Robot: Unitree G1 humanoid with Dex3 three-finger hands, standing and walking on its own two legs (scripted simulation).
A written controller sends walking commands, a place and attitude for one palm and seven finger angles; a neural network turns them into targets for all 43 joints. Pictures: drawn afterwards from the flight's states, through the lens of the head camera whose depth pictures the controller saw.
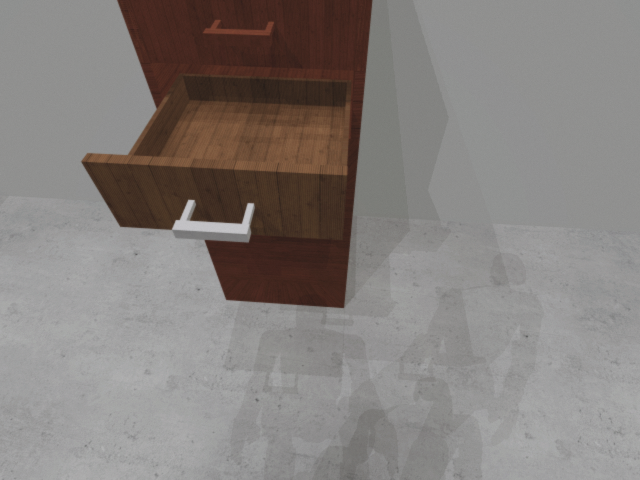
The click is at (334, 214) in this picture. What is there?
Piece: drawer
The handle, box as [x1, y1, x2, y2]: [172, 200, 254, 242]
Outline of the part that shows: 172,228 175,237 248,242 250,235 249,225 254,206 253,203 247,204 243,221 241,224 190,221 189,219 195,203 194,200 188,200 180,219 175,221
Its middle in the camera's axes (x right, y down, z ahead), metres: -0.16 -0.03 +0.59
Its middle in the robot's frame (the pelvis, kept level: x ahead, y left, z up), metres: +0.46 +0.19 +0.04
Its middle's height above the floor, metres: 0.82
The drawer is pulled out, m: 0.30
